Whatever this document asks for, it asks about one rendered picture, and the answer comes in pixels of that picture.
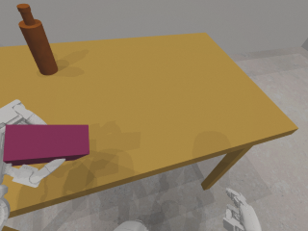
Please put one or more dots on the left robot forearm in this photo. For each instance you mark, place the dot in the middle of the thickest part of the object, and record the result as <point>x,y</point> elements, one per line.
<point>5,207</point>

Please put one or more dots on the robot right hand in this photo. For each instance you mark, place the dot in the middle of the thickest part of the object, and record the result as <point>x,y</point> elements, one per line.
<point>244,219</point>

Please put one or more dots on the sponge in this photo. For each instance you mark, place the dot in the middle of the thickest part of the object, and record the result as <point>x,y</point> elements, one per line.
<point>30,144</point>

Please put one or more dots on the robot left hand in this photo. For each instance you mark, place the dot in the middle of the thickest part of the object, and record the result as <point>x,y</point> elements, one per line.
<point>15,113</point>

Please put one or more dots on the robot left thigh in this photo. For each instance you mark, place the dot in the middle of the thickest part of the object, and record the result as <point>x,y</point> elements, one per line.
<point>131,225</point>

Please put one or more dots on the table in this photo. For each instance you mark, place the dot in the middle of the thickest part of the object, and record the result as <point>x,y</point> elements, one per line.
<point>152,104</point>

